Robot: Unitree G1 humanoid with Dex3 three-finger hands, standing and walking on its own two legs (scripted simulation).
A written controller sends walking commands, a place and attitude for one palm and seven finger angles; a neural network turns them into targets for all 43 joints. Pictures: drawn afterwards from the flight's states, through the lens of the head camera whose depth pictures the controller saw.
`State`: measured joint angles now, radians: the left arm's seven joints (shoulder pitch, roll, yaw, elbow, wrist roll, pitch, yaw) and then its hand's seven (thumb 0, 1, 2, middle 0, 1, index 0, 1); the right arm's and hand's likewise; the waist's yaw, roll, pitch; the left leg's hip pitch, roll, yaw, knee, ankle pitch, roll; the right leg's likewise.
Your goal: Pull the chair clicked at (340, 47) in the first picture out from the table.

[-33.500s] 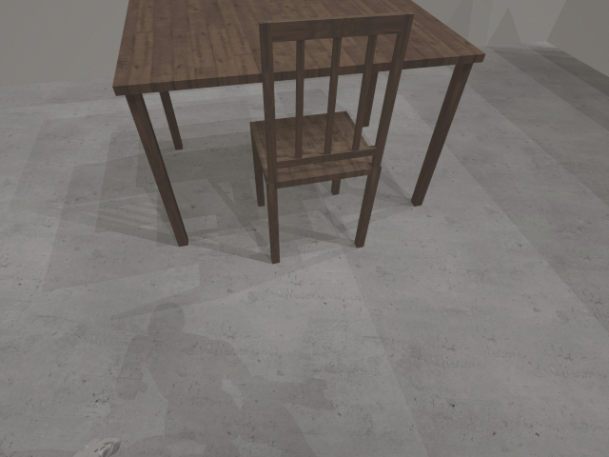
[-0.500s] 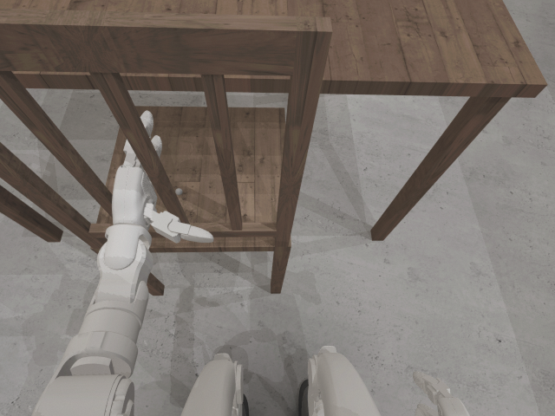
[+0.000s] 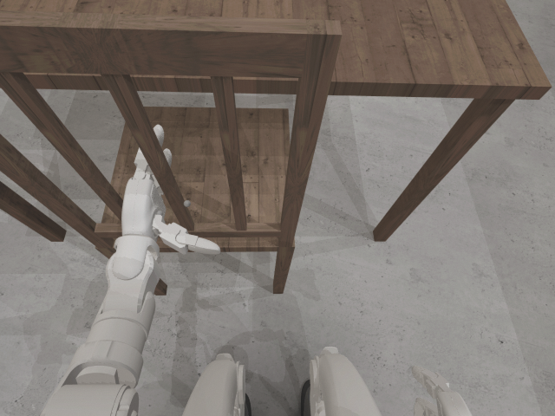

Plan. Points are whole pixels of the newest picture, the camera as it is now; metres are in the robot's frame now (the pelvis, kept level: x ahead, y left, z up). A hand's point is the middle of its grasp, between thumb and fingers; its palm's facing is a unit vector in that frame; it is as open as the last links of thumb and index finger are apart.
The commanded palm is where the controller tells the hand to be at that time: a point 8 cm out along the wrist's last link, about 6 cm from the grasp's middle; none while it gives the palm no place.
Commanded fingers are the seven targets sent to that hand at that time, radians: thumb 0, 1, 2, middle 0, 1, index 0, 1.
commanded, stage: hook a spindle and tug to test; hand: left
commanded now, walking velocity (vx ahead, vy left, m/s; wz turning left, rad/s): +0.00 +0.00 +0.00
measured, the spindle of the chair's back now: (164, 175) +0.43 +0.16 +0.05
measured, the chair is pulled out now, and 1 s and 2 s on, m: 0.00 0.01 0.05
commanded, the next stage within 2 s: step backward, pulling the chair out in 1.44 s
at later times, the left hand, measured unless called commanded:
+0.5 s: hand (187, 201) +0.41 +0.13 +0.02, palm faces +0.00 -1.00 -0.03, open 11.9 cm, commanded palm +0.38 +0.17 +0.02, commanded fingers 0.00 0.28 0.64 -0.50 -1.45 -0.50 -1.45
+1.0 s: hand (187, 206) +0.40 +0.13 +0.02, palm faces -0.01 -1.00 -0.02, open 4.9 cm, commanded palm +0.37 +0.17 +0.02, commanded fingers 0.00 0.90 0.90 -0.50 -1.45 -0.50 -1.45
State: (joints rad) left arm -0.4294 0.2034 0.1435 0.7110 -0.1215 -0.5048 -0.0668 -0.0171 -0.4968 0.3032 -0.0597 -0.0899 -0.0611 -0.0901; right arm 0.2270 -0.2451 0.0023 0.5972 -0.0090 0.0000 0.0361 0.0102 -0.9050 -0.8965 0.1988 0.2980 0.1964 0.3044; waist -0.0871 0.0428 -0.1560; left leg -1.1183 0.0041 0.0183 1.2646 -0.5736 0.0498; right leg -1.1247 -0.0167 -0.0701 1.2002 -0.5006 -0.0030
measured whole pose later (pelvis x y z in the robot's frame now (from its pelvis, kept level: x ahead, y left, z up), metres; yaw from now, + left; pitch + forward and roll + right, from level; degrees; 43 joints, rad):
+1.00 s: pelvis +0.01 +0.00 +0.00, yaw +0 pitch +24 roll -2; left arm -0.34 0.18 0.12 0.61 -0.13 -0.50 -0.04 0.01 0.79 0.83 -0.48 -1.45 -0.46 -1.45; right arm 0.23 -0.23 0.00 0.59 -0.01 0.01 0.05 0.01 -0.91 -0.90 0.20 0.30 0.20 0.30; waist -0.08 0.04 -0.17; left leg -1.09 0.01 0.02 1.25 -0.58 0.05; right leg -1.10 -0.01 -0.06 1.19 -0.51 -0.01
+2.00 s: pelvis +0.01 +0.01 +0.10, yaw -2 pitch +8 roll -2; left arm -0.34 0.19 0.02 0.86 -0.08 -0.21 0.07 0.04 0.76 0.80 -0.36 -1.20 -0.49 -1.45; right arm 0.23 -0.24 0.00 0.62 0.04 0.14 -0.10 0.01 -0.90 -0.90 0.20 0.30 0.20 0.30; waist -0.07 0.01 0.03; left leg -0.45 0.00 0.07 0.63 -0.32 0.05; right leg -0.46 0.01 -0.02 0.56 -0.23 0.01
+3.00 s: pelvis -0.13 -0.02 +0.10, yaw -5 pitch +1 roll -4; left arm -0.30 0.19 0.07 0.84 -0.07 -0.23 0.09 0.03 0.71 0.82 -0.39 -1.24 -0.49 -1.45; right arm 0.17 -0.20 0.01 0.70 0.01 0.00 -0.08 0.01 -0.90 -0.90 0.20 0.30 0.20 0.31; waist -0.03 0.08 0.16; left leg -0.51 0.14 0.08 0.58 -0.09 0.01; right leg -0.29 0.04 -0.04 0.56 -0.29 0.02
